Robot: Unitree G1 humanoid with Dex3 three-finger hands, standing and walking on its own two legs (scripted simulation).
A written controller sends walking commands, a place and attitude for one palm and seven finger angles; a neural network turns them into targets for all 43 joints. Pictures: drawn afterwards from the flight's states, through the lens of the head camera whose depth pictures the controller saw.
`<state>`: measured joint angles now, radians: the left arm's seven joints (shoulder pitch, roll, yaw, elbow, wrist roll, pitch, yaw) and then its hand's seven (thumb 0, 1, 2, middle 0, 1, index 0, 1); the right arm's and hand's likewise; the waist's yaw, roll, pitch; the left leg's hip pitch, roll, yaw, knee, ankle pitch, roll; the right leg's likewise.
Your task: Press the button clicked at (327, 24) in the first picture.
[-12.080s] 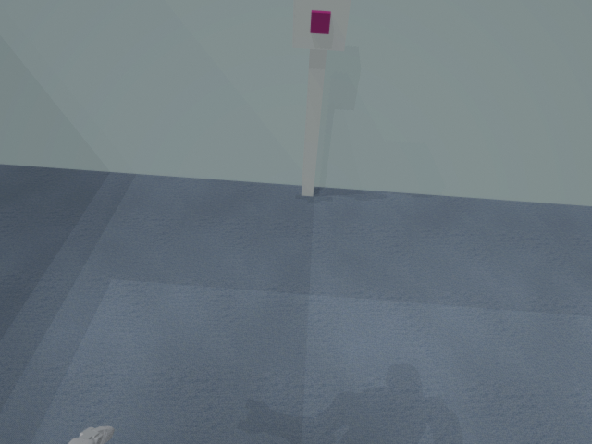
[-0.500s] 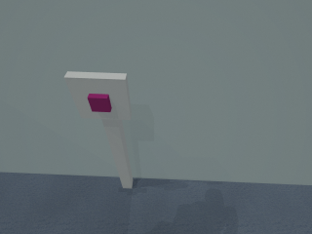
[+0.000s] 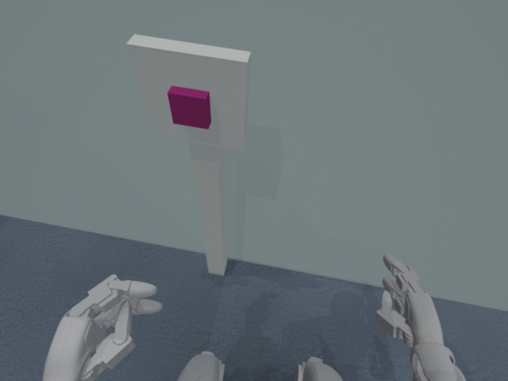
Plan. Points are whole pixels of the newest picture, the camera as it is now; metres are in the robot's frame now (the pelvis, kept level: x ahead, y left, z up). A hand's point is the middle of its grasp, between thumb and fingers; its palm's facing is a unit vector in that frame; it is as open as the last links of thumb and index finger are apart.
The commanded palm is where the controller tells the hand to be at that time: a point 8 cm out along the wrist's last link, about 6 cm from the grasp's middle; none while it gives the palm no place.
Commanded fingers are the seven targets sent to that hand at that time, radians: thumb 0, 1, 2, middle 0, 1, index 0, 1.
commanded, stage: raise the hand and make a fist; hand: left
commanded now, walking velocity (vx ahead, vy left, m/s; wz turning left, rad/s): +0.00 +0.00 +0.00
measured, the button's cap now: (191, 106) +0.50 +0.18 +0.14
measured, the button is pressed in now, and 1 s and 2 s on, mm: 0 0 0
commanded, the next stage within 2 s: aim a knuckle at the button in 1.46 s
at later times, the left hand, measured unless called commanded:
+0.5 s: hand (123, 288) +0.21 +0.20 +0.08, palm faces -0.04 -1.00 -0.07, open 3.1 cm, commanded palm +0.18 +0.25 +0.10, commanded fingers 0.00 0.90 0.90 -1.30 -1.50 -1.30 -1.50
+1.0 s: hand (111, 245) +0.25 +0.21 +0.12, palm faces -0.02 -1.00 -0.08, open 3.1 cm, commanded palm +0.22 +0.27 +0.14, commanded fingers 0.00 0.90 0.90 -1.30 -1.50 -1.30 -1.50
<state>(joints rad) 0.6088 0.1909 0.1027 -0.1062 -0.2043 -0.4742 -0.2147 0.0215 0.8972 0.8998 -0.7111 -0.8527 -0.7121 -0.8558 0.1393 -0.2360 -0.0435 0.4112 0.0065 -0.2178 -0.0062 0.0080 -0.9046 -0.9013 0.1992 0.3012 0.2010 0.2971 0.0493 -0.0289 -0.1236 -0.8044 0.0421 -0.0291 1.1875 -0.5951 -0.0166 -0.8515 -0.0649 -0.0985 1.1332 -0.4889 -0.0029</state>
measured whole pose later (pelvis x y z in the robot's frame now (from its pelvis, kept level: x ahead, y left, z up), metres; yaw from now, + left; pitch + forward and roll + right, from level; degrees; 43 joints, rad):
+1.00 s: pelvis +0.03 +0.01 +0.04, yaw +0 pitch +8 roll -2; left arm 0.37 0.28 0.24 -0.10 -0.29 -0.21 -0.30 0.02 0.89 0.90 -1.30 -1.50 -1.30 -1.50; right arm 0.28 -0.23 0.05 0.51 0.03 -0.20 -0.04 0.01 -0.90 -0.90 0.21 0.30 0.21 0.30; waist 0.00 0.04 -0.11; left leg -0.56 0.04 -0.02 0.93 -0.52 -0.01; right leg -0.59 -0.06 -0.10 0.87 -0.41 0.02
